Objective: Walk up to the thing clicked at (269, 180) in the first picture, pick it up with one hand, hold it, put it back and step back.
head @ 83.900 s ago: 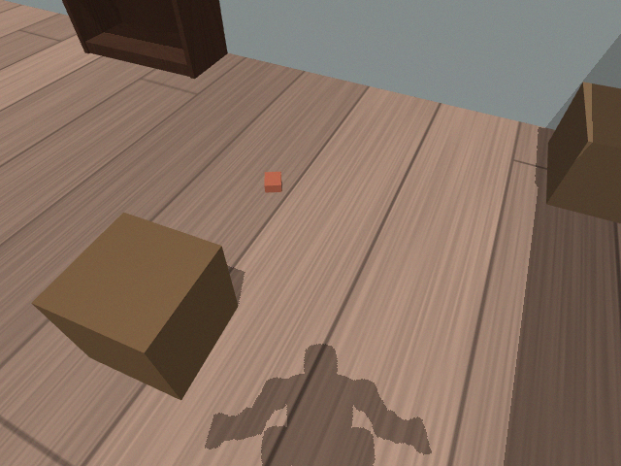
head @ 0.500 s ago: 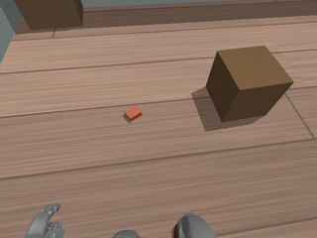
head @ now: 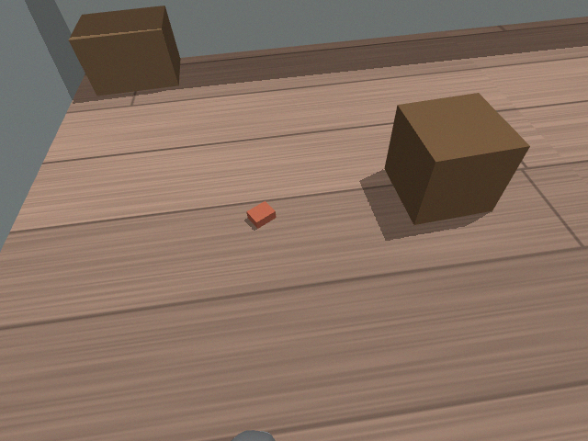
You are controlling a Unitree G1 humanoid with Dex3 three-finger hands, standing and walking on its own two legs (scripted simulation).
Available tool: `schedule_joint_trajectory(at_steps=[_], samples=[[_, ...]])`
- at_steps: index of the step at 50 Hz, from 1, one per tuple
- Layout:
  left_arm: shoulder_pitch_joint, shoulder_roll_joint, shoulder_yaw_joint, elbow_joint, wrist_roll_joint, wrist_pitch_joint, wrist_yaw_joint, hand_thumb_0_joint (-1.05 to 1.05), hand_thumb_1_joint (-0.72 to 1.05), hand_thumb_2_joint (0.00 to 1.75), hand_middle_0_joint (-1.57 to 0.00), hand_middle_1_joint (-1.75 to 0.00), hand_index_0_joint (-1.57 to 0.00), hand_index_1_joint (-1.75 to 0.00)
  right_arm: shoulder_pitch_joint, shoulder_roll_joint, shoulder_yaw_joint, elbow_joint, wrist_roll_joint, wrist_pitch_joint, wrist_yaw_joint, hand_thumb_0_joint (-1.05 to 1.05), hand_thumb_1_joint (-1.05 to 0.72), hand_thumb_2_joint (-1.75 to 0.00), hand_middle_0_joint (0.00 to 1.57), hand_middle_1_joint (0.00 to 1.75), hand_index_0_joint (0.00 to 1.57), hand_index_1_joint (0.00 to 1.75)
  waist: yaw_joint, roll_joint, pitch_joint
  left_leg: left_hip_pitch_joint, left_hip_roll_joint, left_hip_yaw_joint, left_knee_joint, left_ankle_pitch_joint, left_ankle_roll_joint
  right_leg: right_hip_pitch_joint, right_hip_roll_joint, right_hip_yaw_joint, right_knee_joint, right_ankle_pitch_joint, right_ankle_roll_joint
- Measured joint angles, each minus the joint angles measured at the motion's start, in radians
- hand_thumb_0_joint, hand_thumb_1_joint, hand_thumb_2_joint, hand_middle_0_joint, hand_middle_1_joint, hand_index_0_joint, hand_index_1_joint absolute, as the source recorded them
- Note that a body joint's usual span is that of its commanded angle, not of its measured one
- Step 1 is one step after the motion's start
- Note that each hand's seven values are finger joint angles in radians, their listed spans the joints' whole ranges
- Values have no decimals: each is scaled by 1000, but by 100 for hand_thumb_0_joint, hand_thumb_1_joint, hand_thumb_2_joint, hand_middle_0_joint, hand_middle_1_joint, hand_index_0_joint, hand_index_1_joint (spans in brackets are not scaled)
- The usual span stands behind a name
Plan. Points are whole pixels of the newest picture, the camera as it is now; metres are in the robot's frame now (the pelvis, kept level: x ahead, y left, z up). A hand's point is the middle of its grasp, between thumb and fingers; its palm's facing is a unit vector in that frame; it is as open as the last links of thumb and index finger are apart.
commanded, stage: step back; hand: left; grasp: from above
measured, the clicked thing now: (261, 214) +1.10 +0.24 -0.74
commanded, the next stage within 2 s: stand in 0.94 s
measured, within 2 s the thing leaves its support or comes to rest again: neither
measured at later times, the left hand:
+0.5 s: hand out of the picture +0.06 +0.27 -0.14, palm faces +0.04 -0.93 -0.37, open 7.4 cm
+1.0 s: hand out of the picture +0.13 +0.28 -0.14, palm faces -0.01 -0.94 -0.35, open 7.4 cm
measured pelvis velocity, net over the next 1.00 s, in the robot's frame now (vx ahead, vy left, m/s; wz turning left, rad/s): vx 0.04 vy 0.03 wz -0.01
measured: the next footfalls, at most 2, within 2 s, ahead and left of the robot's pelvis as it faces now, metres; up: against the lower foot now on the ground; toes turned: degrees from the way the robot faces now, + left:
left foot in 0.08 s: +0.02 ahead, +0.14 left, +0.00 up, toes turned +0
left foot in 0.60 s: +0.11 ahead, +0.15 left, +0.00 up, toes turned +2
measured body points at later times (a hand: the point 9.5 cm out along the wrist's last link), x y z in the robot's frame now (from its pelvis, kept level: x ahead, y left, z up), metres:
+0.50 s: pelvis +0.01 +0.00 +0.01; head +0.02 -0.01 +0.45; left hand +0.06 +0.31 -0.11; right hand +0.08 -0.31 -0.12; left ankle +0.01 +0.13 -0.69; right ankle +0.01 -0.11 -0.73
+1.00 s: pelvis +0.04 +0.03 +0.02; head +0.05 +0.03 +0.47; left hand +0.13 +0.33 -0.11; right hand +0.17 -0.26 -0.10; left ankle +0.07 +0.14 -0.72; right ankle +0.01 -0.11 -0.72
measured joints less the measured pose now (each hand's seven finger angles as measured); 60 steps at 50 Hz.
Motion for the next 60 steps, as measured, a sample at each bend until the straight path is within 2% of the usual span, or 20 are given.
schedule_joint_trajectory(at_steps=[3,5,7,9,11,15,16,18,19,21,23,25,28,29,31,33,36,42,49,60], samples=[[-8,19,5,-5,0,-6,-6,1,90,90,-21,-30,-21,-30,37,4,-4,44,-7,-9,11,1,-91,-90,21,30,20,30,-3,-11,-15,116,33,45,-232,-41,12,-21,-23,-26,21,-3,7],[-12,38,5,1,-3,1,-7,1,90,90,-21,-30,-21,-30,40,23,-10,73,-10,-23,13,1,-91,-90,21,30,20,30,0,-50,-2,166,11,72,-339,106,24,-30,-51,-7,53,-26,12],[0,42,4,25,-12,12,-7,1,90,90,-20,-30,-21,-30,52,35,-8,80,-17,-38,16,1,-91,-90,21,30,20,30,-11,-58,-20,165,9,78,-354,133,43,-54,-28,28,110,-133,11],[4,51,4,48,-21,18,-13,1,90,90,-20,-30,-20,-30,60,50,0,82,-20,-53,15,1,-91,-90,21,30,21,30,-27,-63,-28,174,16,74,-384,147,55,-80,-2,46,180,-137,10],[10,60,4,60,-27,12,-19,1,91,90,-20,-30,-20,-30,61,63,8,83,-21,-64,14,1,-91,-90,21,30,21,30,-32,-71,-30,186,25,76,-414,167,51,-86,3,40,189,-122,10],[22,59,7,77,-26,0,-30,1,91,90,-20,-30,-20,-30,51,66,8,72,-24,-67,18,1,-90,-90,21,30,21,30,-38,-67,-35,189,48,85,-414,162,36,-29,7,11,55,-120,14],[23,56,7,80,-25,-4,-30,1,91,90,-20,-30,-20,-30,49,63,7,68,-22,-64,18,1,-90,-90,21,30,21,30,-37,-63,-37,185,54,87,-399,152,30,1,10,4,-8,-96,11],[13,36,8,89,-19,-16,-23,1,91,90,-20,-30,-20,-30,40,49,4,63,-14,-54,15,1,-90,-90,21,30,21,30,-37,-27,-24,173,82,74,-342,117,20,40,37,-15,-79,41,3],[10,25,6,88,-14,-24,-20,1,91,90,-20,-30,-20,-30,39,44,2,63,-10,-49,12,1,-90,-90,21,30,21,30,-36,-10,-25,156,85,51,-299,76,28,43,48,-26,-79,54,0],[9,11,3,79,-11,-38,-20,1,91,90,-20,-30,-20,-30,32,42,0,69,-8,-41,3,1,-91,-90,21,30,21,30,-22,-8,-29,105,56,26,-177,-19,34,40,46,-28,-62,33,-8],[7,-4,-1,68,-16,-48,-18,1,91,90,-20,-30,-20,-30,25,35,0,68,-4,-46,0,1,-91,-90,21,30,21,30,-11,-8,-23,61,37,25,-93,-34,36,55,35,-28,-68,25,-9],[7,-14,-7,62,-18,-54,-15,1,90,90,-20,-30,-21,-30,16,29,1,67,-2,-55,0,1,-91,-90,21,30,20,30,-4,-8,-17,35,42,38,-96,-17,33,69,26,-28,-81,24,-3],[1,-14,-18,60,-22,-50,-14,1,90,90,-20,-30,-21,-30,-3,26,1,66,-2,-65,3,1,-91,-90,21,30,20,30,0,-16,-9,44,67,73,-221,37,26,77,11,-28,-72,8,8],[-2,-11,-22,60,-25,-46,-14,1,90,90,-20,-30,-21,-30,-11,27,1,66,-1,-67,3,1,-91,-90,21,30,20,30,-1,-20,-5,61,72,85,-287,85,27,75,6,-28,-56,-4,13],[-13,-3,-29,62,-32,-33,-10,1,90,90,-20,-30,-21,-30,-32,34,0,71,-3,-72,-2,1,-91,-90,21,30,20,30,-2,-35,5,91,67,100,-366,248,21,67,-8,-20,-11,-34,26],[-25,2,-32,72,-43,-17,-6,1,90,90,-20,-30,-21,-30,-54,51,8,79,-3,-71,-5,1,-91,-90,21,30,20,30,4,-55,5,94,60,119,-358,234,23,64,-17,-2,-2,-44,31],[-42,9,-35,94,-45,-11,-3,1,90,90,-20,-30,-20,-30,-86,73,27,93,0,-66,0,1,-91,-90,21,30,20,30,6,-56,-6,100,78,125,-358,208,24,84,0,5,-49,-24,36],[-72,14,-39,131,-47,-24,-4,1,91,90,-20,-30,-20,-30,-150,105,47,120,9,-69,1,1,-91,-90,21,30,21,30,-1,-58,-19,133,87,134,-423,229,21,126,10,13,-143,18,39],[-107,6,-49,162,-45,-26,-2,1,91,90,-20,-30,-20,-30,-192,101,46,151,14,-71,1,1,-91,-90,21,30,21,30,-7,-48,-23,177,82,148,-501,264,25,164,5,25,-219,56,45],[-127,-14,-70,203,-42,-30,-7,0,91,90,-20,-30,-20,-30,-159,78,38,208,17,-68,9,1,-91,-90,21,30,21,30,-31,-47,-32,234,70,148,-610,321,26,215,-6,22,-314,105,50]])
